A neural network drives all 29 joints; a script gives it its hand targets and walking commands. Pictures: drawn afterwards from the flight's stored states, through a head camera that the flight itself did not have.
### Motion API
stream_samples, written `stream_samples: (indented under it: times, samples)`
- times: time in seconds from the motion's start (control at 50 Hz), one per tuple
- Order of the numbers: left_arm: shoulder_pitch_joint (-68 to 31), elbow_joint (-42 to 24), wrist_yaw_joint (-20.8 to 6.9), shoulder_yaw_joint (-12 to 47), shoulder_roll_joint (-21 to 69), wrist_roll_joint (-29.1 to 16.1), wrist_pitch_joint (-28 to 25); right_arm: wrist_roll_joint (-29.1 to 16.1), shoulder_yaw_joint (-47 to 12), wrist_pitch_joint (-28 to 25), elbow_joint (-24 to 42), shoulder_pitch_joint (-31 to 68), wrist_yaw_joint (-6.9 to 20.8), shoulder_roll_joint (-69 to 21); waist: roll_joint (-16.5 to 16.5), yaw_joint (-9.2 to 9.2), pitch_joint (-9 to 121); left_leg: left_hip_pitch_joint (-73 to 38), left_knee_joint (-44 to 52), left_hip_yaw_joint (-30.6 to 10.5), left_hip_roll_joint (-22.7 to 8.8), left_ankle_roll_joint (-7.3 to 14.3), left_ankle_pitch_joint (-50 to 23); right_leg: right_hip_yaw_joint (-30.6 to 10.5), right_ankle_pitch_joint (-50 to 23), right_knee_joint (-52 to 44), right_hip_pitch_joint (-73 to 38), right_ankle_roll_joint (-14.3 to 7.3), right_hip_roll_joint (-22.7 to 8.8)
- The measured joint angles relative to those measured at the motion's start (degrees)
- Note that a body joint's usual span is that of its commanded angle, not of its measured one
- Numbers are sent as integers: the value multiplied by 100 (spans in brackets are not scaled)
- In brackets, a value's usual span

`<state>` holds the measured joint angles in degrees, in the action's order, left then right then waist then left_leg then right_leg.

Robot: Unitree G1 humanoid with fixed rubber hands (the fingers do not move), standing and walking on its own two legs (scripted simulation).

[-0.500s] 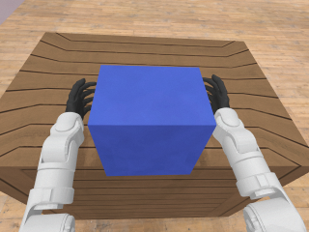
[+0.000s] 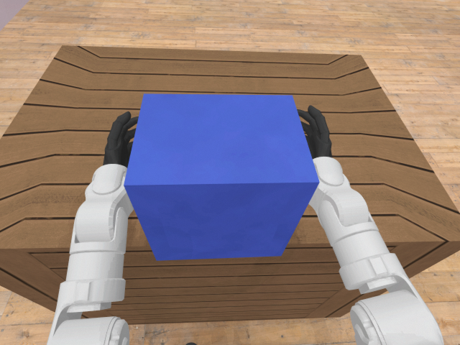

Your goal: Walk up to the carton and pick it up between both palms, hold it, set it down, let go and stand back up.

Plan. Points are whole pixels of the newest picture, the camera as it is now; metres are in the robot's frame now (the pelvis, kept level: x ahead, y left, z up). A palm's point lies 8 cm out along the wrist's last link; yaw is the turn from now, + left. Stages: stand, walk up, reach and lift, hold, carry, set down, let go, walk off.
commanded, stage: reach and lift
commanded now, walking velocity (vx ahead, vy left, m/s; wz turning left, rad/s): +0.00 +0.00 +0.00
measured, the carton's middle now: (219, 183) +0.37 +0.04 +0.09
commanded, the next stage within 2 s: none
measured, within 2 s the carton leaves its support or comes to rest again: leaves its support in 1.28 s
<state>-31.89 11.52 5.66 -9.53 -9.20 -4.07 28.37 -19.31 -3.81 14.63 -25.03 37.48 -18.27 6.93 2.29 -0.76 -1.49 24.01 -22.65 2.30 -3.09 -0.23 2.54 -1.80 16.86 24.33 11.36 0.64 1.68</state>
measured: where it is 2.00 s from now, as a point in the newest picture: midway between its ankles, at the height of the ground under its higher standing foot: outside the picture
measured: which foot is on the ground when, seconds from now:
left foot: down 0.00-1.00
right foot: down 0.00-1.00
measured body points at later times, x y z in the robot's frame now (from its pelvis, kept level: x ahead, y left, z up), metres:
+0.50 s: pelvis +0.00 -0.01 +0.00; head +0.03 +0.02 +0.45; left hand +0.40 +0.21 +0.12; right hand +0.42 -0.12 +0.13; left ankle +0.10 +0.12 -0.74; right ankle -0.05 -0.13 -0.74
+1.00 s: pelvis +0.00 +0.00 +0.00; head +0.01 +0.03 +0.45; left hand +0.40 +0.21 +0.12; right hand +0.41 -0.11 +0.13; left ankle +0.10 +0.12 -0.74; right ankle -0.05 -0.13 -0.74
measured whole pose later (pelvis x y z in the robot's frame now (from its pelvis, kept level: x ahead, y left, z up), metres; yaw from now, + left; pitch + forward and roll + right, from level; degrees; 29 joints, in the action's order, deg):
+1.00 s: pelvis +0.00 +0.00 +0.00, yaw +1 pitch +1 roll -1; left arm -36.6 28.7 -0.5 -16.8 -4.4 8.2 17.3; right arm -0.6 12.0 8.4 -38.1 39.6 -8.5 -2.3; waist 3.6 -1.1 0.7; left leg 19.9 -20.6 2.1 -2.4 -0.4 1.7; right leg -1.3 17.0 23.7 7.8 0.4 1.1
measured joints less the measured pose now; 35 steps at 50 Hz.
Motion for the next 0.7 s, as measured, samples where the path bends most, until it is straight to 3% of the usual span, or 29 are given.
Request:
stream_samples:
  times: [0.38, 0.7]
  samples:
    - [-127, 495, -135, -111, -2, 165, -310, 197, 28, -149, -338, 108, -58, -147, 3, 2, 69, -13, -54, -42, -18, -36, 17, 40, 68, 123, 6, -47, 27]
    - [-436, 1351, -253, -221, 83, 371, -776, 697, 412, -313, -933, 294, 207, -318, 24, -19, 177, -39, -39, -65, 2, -25, -20, 68, 75, 169, -2, -49, 13]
